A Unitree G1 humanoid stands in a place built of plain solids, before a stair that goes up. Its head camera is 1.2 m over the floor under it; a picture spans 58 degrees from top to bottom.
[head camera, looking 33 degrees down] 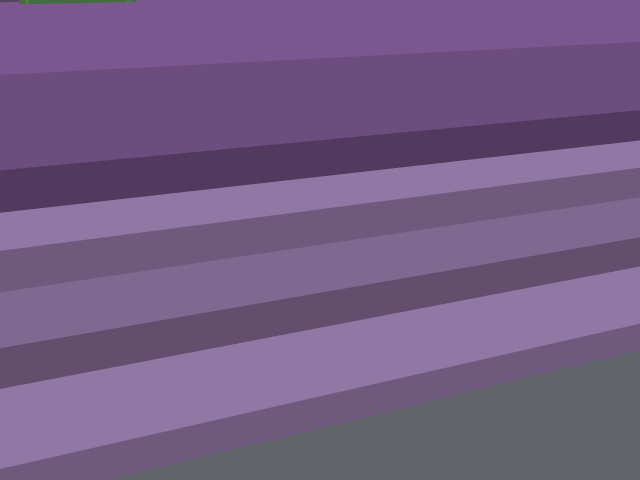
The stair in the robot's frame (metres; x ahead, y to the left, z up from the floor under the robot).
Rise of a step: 0.15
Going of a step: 0.27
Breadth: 4.50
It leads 15 degrees to the left of straight ahead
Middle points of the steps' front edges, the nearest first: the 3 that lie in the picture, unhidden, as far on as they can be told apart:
1.37 -1.12 0.31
1.62 -1.05 0.46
1.88 -0.98 0.61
